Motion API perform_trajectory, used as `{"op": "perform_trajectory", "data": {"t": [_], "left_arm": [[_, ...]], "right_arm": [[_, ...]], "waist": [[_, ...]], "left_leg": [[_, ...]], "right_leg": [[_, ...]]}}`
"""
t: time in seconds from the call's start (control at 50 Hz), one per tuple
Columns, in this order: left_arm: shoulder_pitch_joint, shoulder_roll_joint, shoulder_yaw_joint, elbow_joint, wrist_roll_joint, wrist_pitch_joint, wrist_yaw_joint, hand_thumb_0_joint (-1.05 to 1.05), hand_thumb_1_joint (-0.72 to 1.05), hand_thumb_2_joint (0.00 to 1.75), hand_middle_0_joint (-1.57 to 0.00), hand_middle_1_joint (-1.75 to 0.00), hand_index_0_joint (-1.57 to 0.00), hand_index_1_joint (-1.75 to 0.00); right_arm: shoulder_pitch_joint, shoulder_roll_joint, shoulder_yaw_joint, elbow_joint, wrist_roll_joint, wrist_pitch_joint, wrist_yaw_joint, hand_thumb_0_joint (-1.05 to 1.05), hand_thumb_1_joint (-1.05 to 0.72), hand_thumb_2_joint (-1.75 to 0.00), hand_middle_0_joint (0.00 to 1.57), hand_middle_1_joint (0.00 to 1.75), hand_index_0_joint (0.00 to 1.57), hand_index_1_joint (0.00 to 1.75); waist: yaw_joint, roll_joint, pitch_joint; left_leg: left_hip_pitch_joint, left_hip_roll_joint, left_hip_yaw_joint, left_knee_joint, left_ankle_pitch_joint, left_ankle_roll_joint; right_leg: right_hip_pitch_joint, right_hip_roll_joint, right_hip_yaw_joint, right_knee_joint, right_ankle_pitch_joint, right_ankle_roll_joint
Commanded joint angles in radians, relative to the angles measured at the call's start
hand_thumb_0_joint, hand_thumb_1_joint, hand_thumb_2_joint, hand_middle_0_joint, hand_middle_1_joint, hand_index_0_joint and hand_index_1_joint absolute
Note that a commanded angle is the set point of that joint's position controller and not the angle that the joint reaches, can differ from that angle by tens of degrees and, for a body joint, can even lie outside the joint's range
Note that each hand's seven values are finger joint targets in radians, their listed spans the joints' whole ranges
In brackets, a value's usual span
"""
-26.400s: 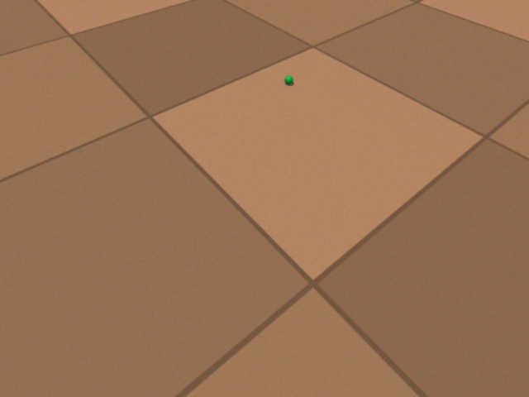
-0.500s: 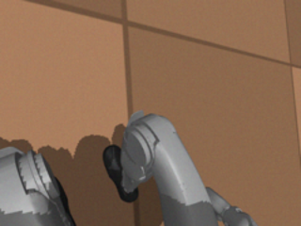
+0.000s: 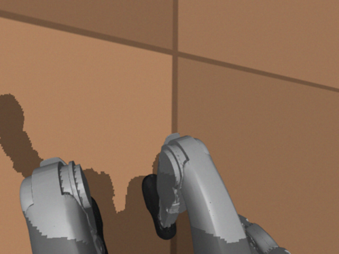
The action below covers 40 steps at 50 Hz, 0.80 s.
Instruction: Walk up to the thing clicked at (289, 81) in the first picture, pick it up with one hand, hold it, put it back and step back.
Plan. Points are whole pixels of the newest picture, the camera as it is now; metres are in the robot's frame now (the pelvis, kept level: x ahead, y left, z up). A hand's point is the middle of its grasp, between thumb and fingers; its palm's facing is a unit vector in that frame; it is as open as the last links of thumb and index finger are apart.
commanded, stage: settle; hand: left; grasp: from above
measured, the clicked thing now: out of the picture +0.46 +0.37 -0.21
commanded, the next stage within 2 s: lift in 0.34 s
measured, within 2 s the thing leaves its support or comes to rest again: neither
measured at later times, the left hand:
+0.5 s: hand out of the picture +0.44 +0.36 -0.13, palm faces -0.44 -0.11 -0.89, open 7.3 cm
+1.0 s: hand out of the picture +0.38 +0.37 -0.03, palm faces -0.45 -0.14 -0.88, open 7.4 cm
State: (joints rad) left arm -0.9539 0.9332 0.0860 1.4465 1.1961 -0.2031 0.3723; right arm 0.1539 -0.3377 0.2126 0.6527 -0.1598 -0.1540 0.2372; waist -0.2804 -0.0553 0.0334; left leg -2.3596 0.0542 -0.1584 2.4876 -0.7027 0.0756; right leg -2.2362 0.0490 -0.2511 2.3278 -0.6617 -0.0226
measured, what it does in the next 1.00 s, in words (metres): rises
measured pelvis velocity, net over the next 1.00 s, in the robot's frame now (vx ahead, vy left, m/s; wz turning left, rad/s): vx -0.01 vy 0.00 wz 0.13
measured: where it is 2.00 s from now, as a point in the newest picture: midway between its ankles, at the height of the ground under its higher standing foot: (129, 230)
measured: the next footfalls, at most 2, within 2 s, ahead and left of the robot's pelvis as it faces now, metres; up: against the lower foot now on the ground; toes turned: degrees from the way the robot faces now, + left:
none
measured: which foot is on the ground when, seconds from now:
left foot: down 0.00-1.00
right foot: down 0.00-1.00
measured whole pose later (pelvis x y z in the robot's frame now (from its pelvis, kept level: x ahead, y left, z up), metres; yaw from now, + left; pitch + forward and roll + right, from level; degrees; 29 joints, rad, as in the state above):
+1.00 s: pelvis -0.01 +0.00 +0.09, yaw +8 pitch +35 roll -8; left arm -0.73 0.72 0.02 0.98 1.05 -0.16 0.08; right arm 0.20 -0.29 0.03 0.65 -0.03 0.02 0.10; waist -0.14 0.03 -0.14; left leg -2.14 0.02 -0.04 2.16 -0.64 0.07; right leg -2.06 0.03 -0.13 2.09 -0.64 -0.02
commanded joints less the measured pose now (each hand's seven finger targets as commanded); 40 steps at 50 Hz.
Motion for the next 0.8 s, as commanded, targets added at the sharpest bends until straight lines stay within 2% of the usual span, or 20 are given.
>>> {"op": "perform_trajectory", "data": {"t": [0.0, 0.02, 0.06, 0.08, 0.1, 0.14, 0.2, 0.32, 0.4, 0.42, 0.44, 0.46, 0.52, 0.56, 0.58, 0.6, 0.66, 0.7, 0.72, 0.78], "left_arm": [[-0.281, 0.247, 0.044, -0.164, -0.006, 0.003, 0.013, 0.0, 0.87, 0.39, -1.14, -0.51, -1.19, -0.46], [-0.296, 0.217, 0.022, -0.17, -0.01, 0.003, 0.002, 0.0, 0.88, 0.39, -1.15, -0.5, -1.19, -0.45], [-0.333, 0.197, 0.006, -0.21, -0.016, -0.006, -0.008, 0.0, 0.87, 0.37, -1.15, -0.49, -1.19, -0.44], [-0.297, 0.221, 0.03, -0.168, -0.013, 0.001, -0.012, 0.0, 0.87, 0.35, -1.14, -0.48, -1.19, -0.43], [-0.301, 0.232, 0.03, -0.179, -0.008, 0.002, -0.019, 0.0, 0.86, 0.35, -1.14, -0.47, -1.19, -0.42], [-0.334, 0.22, 0.019, -0.222, -0.008, -0.004, -0.027, 0.0, 0.87, 0.33, -1.15, -0.46, -1.2, -0.41], [-0.329, 0.231, 0.037, -0.241, -0.018, -0.001, -0.034, 0.0, 0.88, 0.33, -1.14, -0.47, -1.2, -0.41], [-0.333, 0.213, 0.025, -0.244, -0.019, -0.001, -0.062, 0.0, 0.9, 0.36, -1.17, -0.46, -1.21, -0.41], [-0.338, 0.204, 0.018, -0.275, -0.027, -0.002, -0.083, 0.0, 0.89, 0.38, -1.16, -0.47, -1.2, -0.43], [-0.326, 0.191, 0.012, -0.252, -0.026, 0.0, -0.088, 0.0, 0.89, 0.4, -1.16, -0.48, -1.2, -0.43], [-0.335, 0.183, 0.006, -0.274, -0.032, -0.001, -0.096, 0.0, 0.88, 0.32, -1.16, -0.51, -1.23, -0.44], [-0.326, 0.19, 0.006, -0.278, -0.03, 0.0, -0.104, 0.0, 0.85, 0.4, -1.16, -0.47, -1.2, -0.43], [-0.3, 0.21, 0.039, -0.328, -0.054, 0.008, -0.119, 0.0, 0.82, 0.41, -1.12, -0.49, -1.17, -0.44], [-0.294, 0.179, 0.022, -0.357, -0.073, 0.016, -0.139, 0.0, 0.82, 0.42, -1.12, -0.5, -1.17, -0.45], [-0.298, 0.18, 0.022, -0.367, -0.071, 0.022, -0.148, 0.0, 0.81, 0.41, -1.12, -0.49, -1.16, -0.45], [-0.292, 0.193, 0.036, -0.388, -0.074, 0.025, -0.153, 0.0, 0.82, 0.42, -1.12, -0.49, -1.16, -0.45], [-0.233, 0.148, 0.022, -0.418, -0.082, 0.034, -0.179, 0.0, 0.8, 0.48, -1.13, -0.49, -1.16, -0.45], [-0.214, 0.156, 0.033, -0.461, -0.081, 0.033, -0.196, 0.0, 0.81, 0.47, -1.13, -0.5, -1.16, -0.46], [-0.207, 0.149, 0.032, -0.493, -0.089, 0.032, -0.206, 0.0, 0.79, 0.46, -1.11, -0.51, -1.14, -0.47], [-0.19, 0.108, 0.02, -0.554, -0.109, 0.031, -0.223, 0.0, 0.8, 0.48, -1.12, -0.5, -1.16, -0.47]], "right_arm": [[0.21, -0.287, -0.114, 0.003, 0.017, 0.022, -0.018, 0.0, -0.91, -0.9, 0.2, 0.3, 0.2, 0.3], [0.196, -0.276, -0.114, -0.008, 0.021, 0.025, -0.02, 0.0, -0.91, -0.9, 0.2, 0.3, 0.2, 0.3], [0.193, -0.264, -0.115, -0.006, 0.024, 0.03, -0.026, 0.0, -0.91, -0.9, 0.2, 0.3, 0.2, 0.3], [0.188, -0.273, -0.122, -0.015, 0.025, 0.031, -0.031, 0.0, -0.91, -0.9, 0.2, 0.3, 0.2, 0.3], [0.187, -0.268, -0.123, -0.013, 0.025, 0.035, -0.034, 0.0, -0.91, -0.9, 0.2, 0.3, 0.2, 0.3], [0.195, -0.246, -0.126, 0.0, 0.024, 0.046, -0.038, 0.0, -0.91, -0.9, 0.2, 0.3, 0.2, 0.3], [0.204, -0.244, -0.132, 0.002, 0.028, 0.058, -0.045, 0.0, -0.91, -0.9, 0.2, 0.3, 0.2, 0.3], [0.217, -0.236, -0.146, 0.002, 0.034, 0.078, -0.063, 0.0, -0.91, -0.9, 0.2, 0.3, 0.2, 0.3], [0.223, -0.224, -0.157, 0.008, 0.04, 0.092, -0.076, 0.0, -0.9, -0.9, 0.2, 0.3, 0.2, 0.3], [0.231, -0.229, -0.157, 0.011, 0.04, 0.094, -0.078, 0.0, -0.9, -0.9, 0.2, 0.3, 0.2, 0.3], [0.232, -0.217, -0.159, 0.009, 0.041, 0.097, -0.081, 0.0, -0.94, -0.91, 0.2, 0.3, 0.2, 0.3], [0.238, -0.216, -0.16, 0.011, 0.044, 0.101, -0.082, 0.0, -0.92, -0.91, 0.2, 0.3, 0.2, 0.3], [0.24, -0.227, -0.177, 0.007, 0.053, 0.112, -0.09, 0.0, -0.92, -0.91, 0.2, 0.3, 0.2, 0.3], [0.242, -0.214, -0.183, 0.005, 0.061, 0.12, -0.093, 0.0, -0.92, -0.91, 0.2, 0.3, 0.2, 0.3], [0.247, -0.21, -0.187, 0.002, 0.063, 0.125, -0.095, 0.0, -0.92, -0.91, 0.2, 0.3, 0.2, 0.3], [0.249, -0.212, -0.196, 0.003, 0.07, 0.13, -0.099, 0.0, -0.92, -0.91, 0.2, 0.3, 0.2, 0.3], [0.244, -0.207, -0.209, -0.005, 0.078, 0.141, -0.104, 0.0, -0.91, -0.91, 0.2, 0.3, 0.2, 0.3], [0.242, -0.213, -0.221, -0.01, 0.086, 0.15, -0.112, 0.0, -0.92, -0.91, 0.2, 0.3, 0.2, 0.3], [0.239, -0.204, -0.225, -0.02, 0.091, 0.155, -0.113, 0.0, -0.91, -0.91, 0.2, 0.3, 0.2, 0.3], [0.241, -0.195, -0.241, -0.026, 0.103, 0.162, -0.123, 0.0, -0.91, -0.91, 0.2, 0.3, 0.2, 0.3]], "waist": [[-0.014, 0.437, -0.638], [-0.012, 0.414, -0.638], [-0.003, 0.425, -0.647], [-0.001, 0.41, -0.635], [0.002, 0.413, -0.643], [0.011, 0.431, -0.697], [0.022, 0.409, -0.713], [0.018, 0.377, -0.722], [0.033, 0.392, -0.763], [0.021, 0.368, -0.736], [0.021, 0.361, -0.753], [0.028, 0.365, -0.758], [0.068, 0.408, -0.812], [0.071, 0.426, -0.837], [0.066, 0.418, -0.842], [0.082, 0.419, -0.84], [0.092, 0.415, -0.817], [0.108, 0.423, -0.829], [0.113, 0.423, -0.853], [0.115, 0.391, -0.843]], "left_leg": [[0.51, -0.008, -0.002, -0.296, 0.21, -0.053], [0.504, -0.01, 0.003, -0.295, 0.193, -0.05], [0.501, -0.015, 0.011, -0.305, 0.177, -0.049], [0.503, -0.016, 0.01, -0.312, 0.16, -0.049], [0.5, -0.018, 0.019, -0.309, 0.145, -0.047], [0.504, -0.02, 0.036, -0.298, 0.179, -0.048], [0.504, -0.025, 0.045, -0.305, 0.196, -0.045], [0.499, -0.032, 0.06, -0.319, 0.185, -0.04], [0.535, -0.03, 0.062, -0.331, 0.205, -0.041], [0.512, -0.035, 0.066, -0.331, 0.204, -0.039], [0.515, -0.033, 0.071, -0.332, 0.205, -0.034], [0.526, -0.034, 0.074, -0.338, 0.22, -0.035], [0.591, -0.037, 0.071, -0.366, 0.25, -0.042], [0.633, -0.035, 0.068, -0.391, 0.256, -0.042], [0.635, -0.035, 0.069, -0.396, 0.254, -0.039], [0.641, -0.037, 0.068, -0.416, 0.241, -0.039], [0.68, -0.035, 0.058, -0.453, 0.24, -0.045], [0.712, -0.038, 0.046, -0.478, 0.249, -0.048], [0.727, -0.035, 0.044, -0.495, 0.242, -0.045], [0.713, -0.041, 0.048, -0.539, 0.189, -0.039]], "right_leg": [[0.3, 0.044, 0.024, -0.197, 0.24, -0.015], [0.289, 0.044, 0.031, -0.202, 0.223, -0.017], [0.283, 0.042, 0.038, -0.212, 0.21, -0.02], [0.279, 0.039, 0.037, -0.218, 0.192, -0.018], [0.285, 0.041, 0.049, -0.218, 0.176, -0.019], [0.327, 0.044, 0.063, -0.221, 0.198, -0.02], [0.335, 0.038, 0.064, -0.236, 0.208, -0.019], [0.351, 0.034, 0.078, -0.263, 0.187, -0.022], [0.362, 0.035, 0.087, -0.269, 0.201, -0.024], [0.361, 0.032, 0.081, -0.276, 0.202, -0.024], [0.385, 0.034, 0.09, -0.286, 0.209, -0.018], [0.398, 0.032, 0.094, -0.285, 0.219, -0.02], [0.382, 0.025, 0.086, -0.285, 0.231, -0.027], [0.382, 0.025, 0.09, -0.292, 0.237, -0.025], [0.391, 0.027, 0.092, -0.299, 0.238, -0.024], [0.378, 0.023, 0.094, -0.306, 0.227, -0.025], [0.364, 0.019, 0.095, -0.318, 0.217, -0.031], [0.352, 0.015, 0.096, -0.324, 0.214, -0.034], [0.37, 0.016, 0.101, -0.327, 0.215, -0.029], [0.391, 0.012, 0.111, -0.366, 0.188, -0.029]]}}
